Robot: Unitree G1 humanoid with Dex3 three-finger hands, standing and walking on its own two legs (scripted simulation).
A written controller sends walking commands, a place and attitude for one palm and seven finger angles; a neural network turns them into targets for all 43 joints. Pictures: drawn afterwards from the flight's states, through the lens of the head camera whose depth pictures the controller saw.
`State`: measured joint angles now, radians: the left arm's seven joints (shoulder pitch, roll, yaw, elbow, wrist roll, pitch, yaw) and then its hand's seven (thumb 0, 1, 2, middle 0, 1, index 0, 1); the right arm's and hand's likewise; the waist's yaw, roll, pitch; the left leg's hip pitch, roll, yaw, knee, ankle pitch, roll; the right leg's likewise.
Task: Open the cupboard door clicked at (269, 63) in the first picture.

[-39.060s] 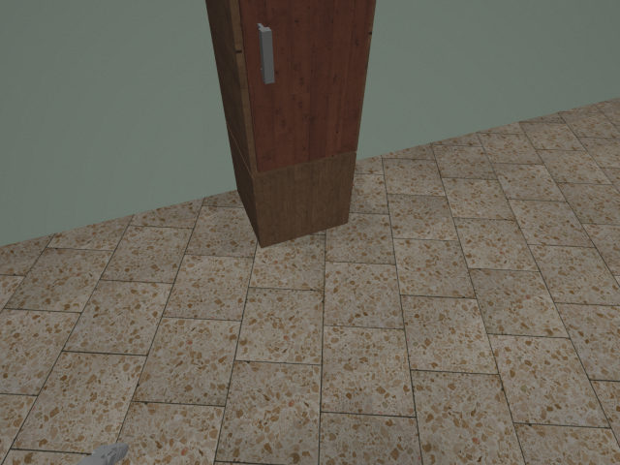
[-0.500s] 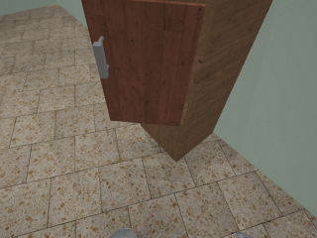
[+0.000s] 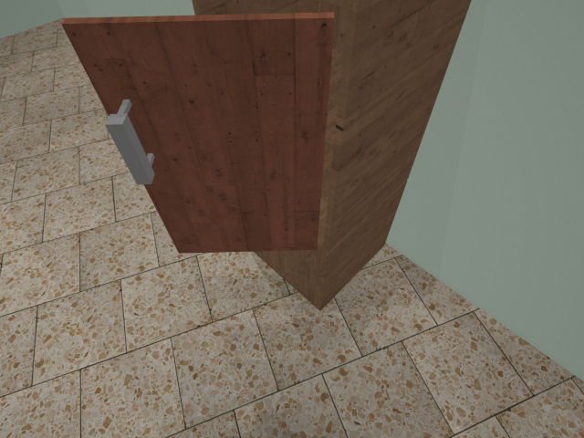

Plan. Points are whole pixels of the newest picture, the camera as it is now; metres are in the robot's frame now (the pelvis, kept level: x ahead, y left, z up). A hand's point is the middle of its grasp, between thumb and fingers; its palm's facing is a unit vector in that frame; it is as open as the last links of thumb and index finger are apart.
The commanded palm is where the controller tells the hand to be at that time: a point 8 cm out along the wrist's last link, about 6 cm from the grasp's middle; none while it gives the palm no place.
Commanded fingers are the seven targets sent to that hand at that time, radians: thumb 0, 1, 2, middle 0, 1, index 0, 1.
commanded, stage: come to a stop and stand still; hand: left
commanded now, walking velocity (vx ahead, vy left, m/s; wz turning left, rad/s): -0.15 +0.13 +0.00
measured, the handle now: (135, 142) +0.55 +0.29 +0.07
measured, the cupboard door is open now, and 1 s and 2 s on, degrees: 46 46 46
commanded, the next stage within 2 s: none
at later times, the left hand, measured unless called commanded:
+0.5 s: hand out of the picture +0.00 +0.21 -0.18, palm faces +0.04 -0.97 -0.25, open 7.3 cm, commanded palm none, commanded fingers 0.00 0.90 0.90 -0.20 -0.30 -0.20 -0.30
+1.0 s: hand out of the picture -0.13 +0.20 -0.17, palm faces +0.07 -0.98 -0.17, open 7.4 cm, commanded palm none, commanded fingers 0.00 0.90 0.90 -0.20 -0.30 -0.20 -0.30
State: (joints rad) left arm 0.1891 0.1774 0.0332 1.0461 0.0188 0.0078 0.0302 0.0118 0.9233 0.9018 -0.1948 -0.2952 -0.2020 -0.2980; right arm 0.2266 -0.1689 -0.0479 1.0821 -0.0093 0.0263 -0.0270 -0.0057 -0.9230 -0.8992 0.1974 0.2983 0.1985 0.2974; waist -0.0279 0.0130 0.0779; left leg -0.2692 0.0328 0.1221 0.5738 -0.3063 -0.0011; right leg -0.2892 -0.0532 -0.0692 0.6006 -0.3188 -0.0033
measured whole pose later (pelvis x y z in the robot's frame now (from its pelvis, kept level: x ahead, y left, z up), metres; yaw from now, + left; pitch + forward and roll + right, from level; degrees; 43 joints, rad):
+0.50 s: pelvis -0.04 +0.02 -0.01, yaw +0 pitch -3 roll +0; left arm 0.25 0.18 0.02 1.00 0.02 0.00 0.06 0.01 0.91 0.90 -0.20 -0.30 -0.21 -0.30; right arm 0.18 -0.18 -0.05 0.95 -0.01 0.00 -0.01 0.00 -0.92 -0.90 0.20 0.30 0.20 0.30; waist 0.00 0.01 0.08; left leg -0.32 -0.01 0.06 0.65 -0.25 0.03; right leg -0.23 -0.05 -0.03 0.67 -0.38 0.03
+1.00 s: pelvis -0.11 +0.03 +0.00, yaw +1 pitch -3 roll -1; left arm 0.39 0.15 0.01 1.02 0.02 0.01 0.03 0.01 0.91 0.90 -0.20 -0.30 -0.20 -0.30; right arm 0.34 -0.17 -0.03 1.04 -0.03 0.03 -0.01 0.00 -0.91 -0.90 0.20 0.30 0.20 0.30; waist 0.00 0.00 0.01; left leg -0.36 -0.02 0.03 0.50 -0.19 0.05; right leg -0.28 -0.02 -0.01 0.54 -0.31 0.00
